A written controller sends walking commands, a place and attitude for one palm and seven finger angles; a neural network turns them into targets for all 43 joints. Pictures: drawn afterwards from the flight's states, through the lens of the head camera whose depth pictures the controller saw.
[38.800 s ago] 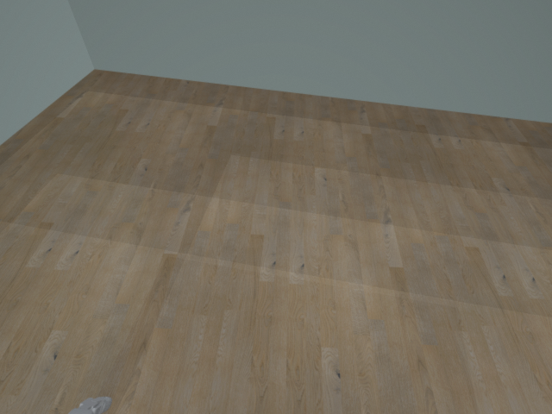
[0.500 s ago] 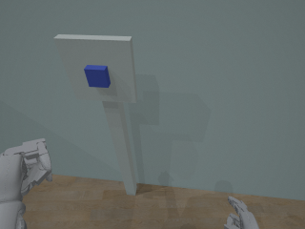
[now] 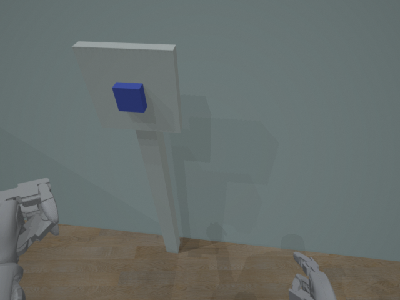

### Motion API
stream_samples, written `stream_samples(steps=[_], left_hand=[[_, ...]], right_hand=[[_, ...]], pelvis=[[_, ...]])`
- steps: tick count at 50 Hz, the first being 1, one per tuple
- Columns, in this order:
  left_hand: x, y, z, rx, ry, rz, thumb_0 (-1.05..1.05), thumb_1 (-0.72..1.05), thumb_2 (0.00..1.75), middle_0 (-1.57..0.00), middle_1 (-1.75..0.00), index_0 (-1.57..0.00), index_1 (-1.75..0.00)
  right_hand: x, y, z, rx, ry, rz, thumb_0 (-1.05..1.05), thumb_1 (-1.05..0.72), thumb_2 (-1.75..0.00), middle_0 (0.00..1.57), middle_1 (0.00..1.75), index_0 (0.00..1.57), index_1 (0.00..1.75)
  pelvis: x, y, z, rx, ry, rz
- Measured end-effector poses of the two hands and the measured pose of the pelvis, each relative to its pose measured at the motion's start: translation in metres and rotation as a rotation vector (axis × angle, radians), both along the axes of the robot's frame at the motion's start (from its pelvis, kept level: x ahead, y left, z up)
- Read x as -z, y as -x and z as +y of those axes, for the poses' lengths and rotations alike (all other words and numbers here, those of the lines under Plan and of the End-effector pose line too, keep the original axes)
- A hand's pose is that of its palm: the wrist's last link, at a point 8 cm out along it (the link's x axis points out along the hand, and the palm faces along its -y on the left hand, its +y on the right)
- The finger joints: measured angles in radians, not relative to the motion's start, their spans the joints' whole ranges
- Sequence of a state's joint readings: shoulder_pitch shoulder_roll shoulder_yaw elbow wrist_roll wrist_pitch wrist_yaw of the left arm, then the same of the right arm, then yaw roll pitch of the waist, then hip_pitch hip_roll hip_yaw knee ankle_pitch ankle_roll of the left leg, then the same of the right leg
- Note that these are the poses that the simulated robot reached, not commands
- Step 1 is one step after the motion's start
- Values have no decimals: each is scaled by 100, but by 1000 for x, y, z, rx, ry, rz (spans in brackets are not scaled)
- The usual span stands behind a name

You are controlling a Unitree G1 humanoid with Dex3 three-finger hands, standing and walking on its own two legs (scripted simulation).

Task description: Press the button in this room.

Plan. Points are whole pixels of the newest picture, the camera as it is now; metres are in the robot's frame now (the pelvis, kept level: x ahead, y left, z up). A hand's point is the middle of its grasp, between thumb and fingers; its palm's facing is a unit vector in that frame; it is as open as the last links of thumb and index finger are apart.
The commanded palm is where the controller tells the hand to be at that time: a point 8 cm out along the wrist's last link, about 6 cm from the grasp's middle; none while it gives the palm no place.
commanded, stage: step back with the hand held close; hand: left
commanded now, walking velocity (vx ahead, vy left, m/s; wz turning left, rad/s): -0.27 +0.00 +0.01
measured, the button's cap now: (131, 96) +0.49 +0.22 +0.18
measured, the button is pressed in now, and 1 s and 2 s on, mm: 0 0 0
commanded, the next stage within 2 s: stop stepping back and stand still in 1.12 s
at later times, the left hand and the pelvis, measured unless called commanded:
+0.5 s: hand (28, 256) +0.13 +0.25 +0.15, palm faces +0.35 -0.82 -0.46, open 3.1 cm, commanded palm +0.07 +0.29 +0.17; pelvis -0.06 +0.02 -0.01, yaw -1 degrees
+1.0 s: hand out of the picture +0.06 +0.25 +0.16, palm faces +0.32 -0.85 -0.42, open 3.1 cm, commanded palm +0.00 +0.30 +0.17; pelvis -0.15 +0.02 -0.01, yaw -3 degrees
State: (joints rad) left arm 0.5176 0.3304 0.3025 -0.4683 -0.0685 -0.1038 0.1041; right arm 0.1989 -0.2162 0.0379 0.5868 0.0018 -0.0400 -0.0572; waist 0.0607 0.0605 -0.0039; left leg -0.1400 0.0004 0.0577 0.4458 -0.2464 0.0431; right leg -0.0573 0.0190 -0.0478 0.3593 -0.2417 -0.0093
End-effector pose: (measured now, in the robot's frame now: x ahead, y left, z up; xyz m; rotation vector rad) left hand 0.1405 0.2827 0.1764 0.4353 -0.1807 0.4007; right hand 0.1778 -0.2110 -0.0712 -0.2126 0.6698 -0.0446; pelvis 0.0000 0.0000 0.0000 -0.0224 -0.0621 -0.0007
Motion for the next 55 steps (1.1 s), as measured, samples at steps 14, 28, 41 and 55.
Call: stream_samples(steps=[14,28,41,55], left_hand=[[7,3,-1,125,-86,84,1,89,90,-130,-149,-131,-150],[9,65,12,66,-93,-27,1,89,90,-130,-149,-131,-150],[-12,99,38,56,-148,-144,1,89,90,-130,-149,-131,-150],[-5,133,-3,247,-102,-127,1,89,90,-130,-149,-131,-150]], right_hand=[[4,46,-25,144,52,88,2,-90,-90,20,30,20,30],[8,94,-10,110,63,40,2,-90,-90,20,30,20,30],[8,145,15,100,79,76,2,-90,-90,21,30,20,30],[16,182,11,95,36,53,2,-90,-90,21,30,20,30]], pelvis=[[4,25,12,24,-4,69],[15,75,18,7,13,60],[11,108,33,-21,64,75],[18,166,23,73,34,90]])
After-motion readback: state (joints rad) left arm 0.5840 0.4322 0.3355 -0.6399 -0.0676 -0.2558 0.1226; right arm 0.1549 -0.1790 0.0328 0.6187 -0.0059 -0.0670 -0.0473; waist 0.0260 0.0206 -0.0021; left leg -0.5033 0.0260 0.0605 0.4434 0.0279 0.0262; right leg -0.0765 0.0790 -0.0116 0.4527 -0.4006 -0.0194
